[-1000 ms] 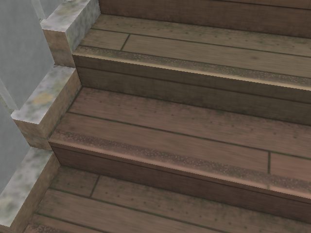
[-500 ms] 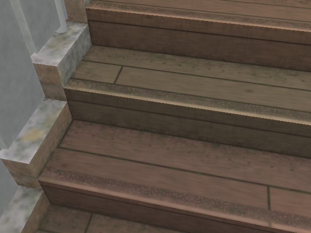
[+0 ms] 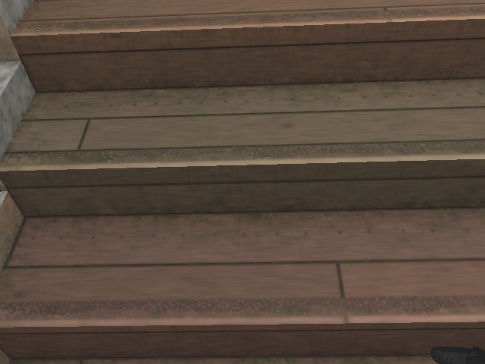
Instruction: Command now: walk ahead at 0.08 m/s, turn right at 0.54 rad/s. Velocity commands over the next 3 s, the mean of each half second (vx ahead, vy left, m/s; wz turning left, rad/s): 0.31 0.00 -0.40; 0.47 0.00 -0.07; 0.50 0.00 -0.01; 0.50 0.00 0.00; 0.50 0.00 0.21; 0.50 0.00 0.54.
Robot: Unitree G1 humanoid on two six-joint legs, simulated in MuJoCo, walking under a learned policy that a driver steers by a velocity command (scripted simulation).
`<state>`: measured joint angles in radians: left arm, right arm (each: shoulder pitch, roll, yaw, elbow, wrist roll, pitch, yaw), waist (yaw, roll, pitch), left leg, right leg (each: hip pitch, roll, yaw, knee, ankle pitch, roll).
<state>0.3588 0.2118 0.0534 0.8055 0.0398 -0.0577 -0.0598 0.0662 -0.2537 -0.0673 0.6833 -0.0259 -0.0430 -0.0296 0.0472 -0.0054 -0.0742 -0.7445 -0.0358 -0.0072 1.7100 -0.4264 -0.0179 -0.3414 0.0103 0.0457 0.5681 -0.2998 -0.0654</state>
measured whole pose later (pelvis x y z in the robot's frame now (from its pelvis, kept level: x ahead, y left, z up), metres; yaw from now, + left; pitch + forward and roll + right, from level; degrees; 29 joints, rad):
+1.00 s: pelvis +0.33 -0.02 +0.16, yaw -12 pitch +6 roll -2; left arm 0.50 0.18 0.01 1.13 0.11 -0.06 -0.05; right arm 0.07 -0.17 0.00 0.71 -0.03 -0.04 0.08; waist 0.02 0.03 -0.13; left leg -1.24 -0.01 -0.12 2.15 -0.21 0.27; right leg -0.38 0.06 -0.10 0.59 -0.33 -0.09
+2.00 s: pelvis +0.94 -0.11 +0.50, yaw -11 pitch +5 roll -2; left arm 0.53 0.13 -0.01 1.21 0.12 -0.05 -0.06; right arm 0.06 -0.14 0.02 0.80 -0.02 -0.05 0.07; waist -0.01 0.01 -0.10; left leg -1.42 0.02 -0.15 2.16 -0.16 0.27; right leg -0.30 0.08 -0.07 0.59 -0.37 -0.08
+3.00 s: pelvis +1.49 -0.19 +0.84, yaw +13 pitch +5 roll -3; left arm 0.38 0.17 0.01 1.12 0.12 -0.04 -0.03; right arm 0.14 -0.22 0.01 0.92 -0.01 -0.02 0.10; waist 0.06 0.06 -0.16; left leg -1.32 0.01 -0.13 2.08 -0.13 0.20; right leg -0.25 -0.05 -0.31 0.53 -0.35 -0.04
